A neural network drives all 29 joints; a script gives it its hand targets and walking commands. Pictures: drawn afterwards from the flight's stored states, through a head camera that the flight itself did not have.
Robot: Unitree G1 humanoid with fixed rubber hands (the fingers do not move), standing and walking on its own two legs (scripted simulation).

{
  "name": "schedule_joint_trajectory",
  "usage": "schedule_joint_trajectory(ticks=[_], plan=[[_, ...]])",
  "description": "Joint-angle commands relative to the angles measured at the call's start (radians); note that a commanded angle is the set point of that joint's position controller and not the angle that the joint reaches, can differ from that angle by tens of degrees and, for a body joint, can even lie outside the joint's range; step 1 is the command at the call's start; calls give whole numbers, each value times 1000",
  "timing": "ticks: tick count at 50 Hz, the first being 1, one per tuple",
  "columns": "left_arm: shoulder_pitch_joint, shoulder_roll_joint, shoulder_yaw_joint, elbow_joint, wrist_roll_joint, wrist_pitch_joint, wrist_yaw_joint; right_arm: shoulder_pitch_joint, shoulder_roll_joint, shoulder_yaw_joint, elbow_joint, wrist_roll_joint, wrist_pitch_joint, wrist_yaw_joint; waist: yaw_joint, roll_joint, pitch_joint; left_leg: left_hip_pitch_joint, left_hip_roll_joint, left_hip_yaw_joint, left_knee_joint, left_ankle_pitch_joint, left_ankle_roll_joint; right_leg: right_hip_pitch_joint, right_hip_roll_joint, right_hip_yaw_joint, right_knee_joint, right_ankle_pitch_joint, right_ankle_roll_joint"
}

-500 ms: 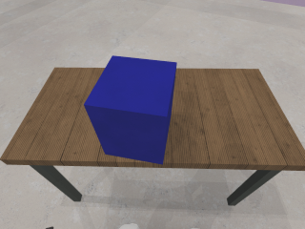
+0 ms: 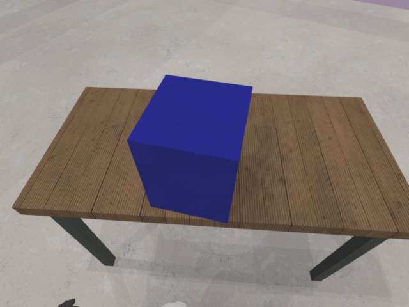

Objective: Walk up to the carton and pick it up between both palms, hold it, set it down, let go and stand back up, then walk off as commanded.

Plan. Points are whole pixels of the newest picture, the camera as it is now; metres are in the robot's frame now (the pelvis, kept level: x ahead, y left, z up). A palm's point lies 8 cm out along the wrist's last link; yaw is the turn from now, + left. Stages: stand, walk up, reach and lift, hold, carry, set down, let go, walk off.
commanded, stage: walk up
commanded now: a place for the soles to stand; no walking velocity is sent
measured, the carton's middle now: (197, 151) +0.45 +0.05 +0.02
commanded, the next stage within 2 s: none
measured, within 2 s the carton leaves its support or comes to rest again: neither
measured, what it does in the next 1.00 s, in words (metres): steps on the spot: left foot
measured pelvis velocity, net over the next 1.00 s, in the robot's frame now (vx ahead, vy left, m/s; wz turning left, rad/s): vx -0.02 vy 0.04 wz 0.09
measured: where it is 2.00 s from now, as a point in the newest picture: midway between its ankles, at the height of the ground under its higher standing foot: outside the picture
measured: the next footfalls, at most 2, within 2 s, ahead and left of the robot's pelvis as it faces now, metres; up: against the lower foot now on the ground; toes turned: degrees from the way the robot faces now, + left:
left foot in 1.00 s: +0.06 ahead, +0.19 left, +0.00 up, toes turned +0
right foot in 1.34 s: +0.04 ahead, -0.10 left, +0.00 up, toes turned +3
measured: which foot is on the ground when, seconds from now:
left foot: down 0.00-0.74, up 0.76-0.98, down 1.00-1.00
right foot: down 0.00-1.00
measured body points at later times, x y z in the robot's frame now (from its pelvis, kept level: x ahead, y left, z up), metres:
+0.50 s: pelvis -0.01 -0.01 +0.00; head +0.02 -0.02 +0.45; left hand +0.08 +0.30 -0.10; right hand +0.09 -0.34 -0.11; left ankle +0.03 +0.12 -0.71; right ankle +0.01 -0.15 -0.71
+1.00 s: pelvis -0.02 +0.04 -0.01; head -0.01 +0.04 +0.44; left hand +0.04 +0.39 -0.10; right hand +0.11 -0.27 -0.11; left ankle +0.03 +0.19 -0.71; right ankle +0.01 -0.15 -0.71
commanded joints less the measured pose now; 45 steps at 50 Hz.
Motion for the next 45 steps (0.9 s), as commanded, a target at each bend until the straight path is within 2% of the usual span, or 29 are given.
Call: schedule_joint_trajectory(ticks=[1,3,7,9,11,12,14,16,18,21,22,23,24,25,26,27,28,29,31,33,34,35,36,37,38,39,41,44,45], plan=[[-57,199,87,-37,-13,4,5,24,-261,-66,-34,12,-30,-14,-24,125,-149,149,226,-490,-368,122,205,-59,72,48,44,-173,-49],[-41,184,78,-26,-20,1,9,-31,-267,-67,-41,7,-28,-22,4,144,-112,108,225,-463,-342,222,240,-47,70,91,27,-215,-54],[8,200,85,13,-1,-24,7,-89,-191,-45,-61,15,-17,-16,34,51,-182,18,124,-230,-210,327,106,188,13,108,-256,69,-80],[9,268,101,-3,3,-31,9,-58,-169,-45,-35,24,-17,-11,10,-74,-171,10,30,-46,-73,260,48,189,-165,256,-295,185,-176],[-43,285,103,-18,2,-33,6,-11,-188,-47,-34,24,-11,-16,-11,-53,-158,6,25,15,-60,108,34,161,-219,280,-309,177,-208],[-44,287,103,-23,5,-31,7,-7,-185,-46,-28,28,-15,-16,-6,-74,-145,32,39,21,-60,94,44,150,-218,255,-288,155,-223],[-73,261,94,-30,-8,-19,6,4,-189,-50,-21,23,-21,-13,-26,-86,-147,79,55,-39,-159,144,66,98,-130,142,-219,82,-153],[-91,202,81,-46,-6,-4,3,-28,-242,-58,-13,9,-31,-8,-5,64,-137,102,147,-276,-309,65,118,17,8,48,-62,-33,-82],[-77,198,79,-27,-4,-2,1,-35,-265,-68,-20,3,-24,-12,-12,105,-103,66,182,-429,-354,11,191,-11,69,61,-50,-128,-54],[-20,191,80,0,-3,-21,4,-122,-216,-45,-34,11,-14,-6,26,65,-94,-59,132,-276,-325,37,123,146,20,110,-190,-60,-83],[-29,201,87,-3,0,-24,1,-119,-187,-36,-37,6,-13,-7,34,42,-108,-127,97,-225,-275,47,100,206,-23,156,-247,-56,-98],[1,215,96,7,12,-32,2,-116,-162,-39,-32,15,-13,-6,39,-73,-113,-149,56,-120,-181,70,63,253,-94,220,-309,-80,-141],[5,252,96,9,15,-32,5,-97,-176,-44,-39,14,-14,-8,23,-111,-108,-91,-1,-26,-53,89,36,203,-185,336,-378,36,-191],[-28,272,98,-4,12,-34,2,-47,-181,-47,-21,17,-14,-8,2,-126,-123,-45,11,24,-50,40,31,171,-225,312,-365,73,-217],[-66,269,96,-2,12,-33,-1,-12,-188,-38,-7,20,-21,-11,-21,-95,-140,10,29,33,-95,56,28,158,-216,290,-326,163,-229],[-76,266,89,-21,10,-31,2,2,-195,-44,-15,22,-22,-4,-30,-108,-127,63,42,13,-141,82,33,124,-178,219,-285,204,-188],[-92,251,95,-29,6,-26,3,15,-197,-51,-17,11,-26,-8,-28,-100,-174,93,50,-35,-174,201,52,125,-143,161,-224,213,-155],[-76,220,85,-42,-3,-24,6,24,-222,-62,-15,9,-30,-10,-18,4,-205,125,91,-128,-211,263,91,106,-80,114,-138,209,-107],[-83,184,79,-26,-10,-16,3,-24,-228,-61,-24,18,-31,-11,-5,40,-177,101,139,-255,-251,270,131,86,16,52,-89,87,-64],[-72,178,76,-20,-11,-8,3,-52,-235,-52,-33,10,-25,-14,11,70,-163,67,166,-325,-304,208,161,74,48,69,-88,-28,-76],[-51,172,69,-16,-12,-12,1,-81,-231,-48,-24,6,-21,-16,29,110,-152,2,133,-284,-285,159,141,135,28,86,-135,-5,-78],[-63,192,80,-11,0,-14,2,-72,-208,-39,-29,4,-19,-16,15,37,-156,-29,124,-257,-269,145,123,161,6,88,-152,-5,-96],[130,317,122,49,-15,-37,39,-152,-258,-80,-103,-33,29,14,64,97,-104,-168,46,-145,-66,392,97,252,-102,184,-199,211,-129],[234,381,142,60,-13,-44,60,-171,-209,-80,-131,-25,48,19,84,-69,-103,-271,-26,-17,180,357,50,344,-248,328,-289,440,-212],[204,395,157,33,-7,-52,68,-104,-180,-78,-139,-19,57,21,63,-164,-135,-341,-14,0,271,-171,29,384,-425,455,-304,690,-316],[189,381,155,14,-14,-58,78,-103,-197,-89,-139,-23,66,24,46,-60,-159,-335,48,-32,361,-180,22,370,-462,455,-284,740,-364],[92,359,140,-13,-5,-60,91,-91,-219,-100,-154,-13,70,44,20,-21,-90,-307,71,-50,408,-162,21,246,-407,335,-248,694,-347],[33,334,131,-40,11,-56,86,-40,-169,-99,-142,-4,71,60,-15,-145,-56,-159,76,62,223,-62,18,50,-280,151,-233,664,-269],[-4,333,129,-58,17,-55,77,-5,-166,-98,-132,-3,72,64,-29,-168,-74,-87,74,93,158,-68,22,5,-250,113,-256,510,-246]])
